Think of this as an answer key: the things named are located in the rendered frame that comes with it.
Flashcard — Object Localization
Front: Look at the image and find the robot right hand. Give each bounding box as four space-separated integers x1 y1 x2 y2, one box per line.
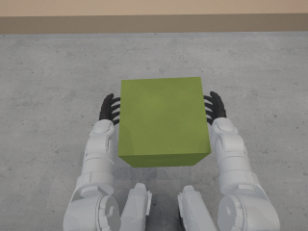
203 91 227 125

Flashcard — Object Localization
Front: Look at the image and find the left robot shin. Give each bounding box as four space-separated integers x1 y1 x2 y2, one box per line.
127 183 146 198

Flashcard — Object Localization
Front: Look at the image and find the robot left upper arm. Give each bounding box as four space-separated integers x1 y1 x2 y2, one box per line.
64 193 121 231

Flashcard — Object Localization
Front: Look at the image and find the robot left hand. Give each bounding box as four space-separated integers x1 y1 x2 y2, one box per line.
99 93 120 126

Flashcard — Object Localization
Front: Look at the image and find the left robot forearm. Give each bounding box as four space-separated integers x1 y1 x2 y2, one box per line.
63 119 117 230

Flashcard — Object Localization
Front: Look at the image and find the right robot forearm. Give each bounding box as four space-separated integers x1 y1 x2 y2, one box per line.
210 117 280 224

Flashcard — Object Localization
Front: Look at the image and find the robot right thigh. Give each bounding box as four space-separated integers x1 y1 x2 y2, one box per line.
177 190 218 231

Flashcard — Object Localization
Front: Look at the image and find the carton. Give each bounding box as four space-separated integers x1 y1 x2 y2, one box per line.
117 76 212 168

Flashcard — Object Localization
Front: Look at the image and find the robot right upper arm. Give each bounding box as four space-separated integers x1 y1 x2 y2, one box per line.
218 192 280 231

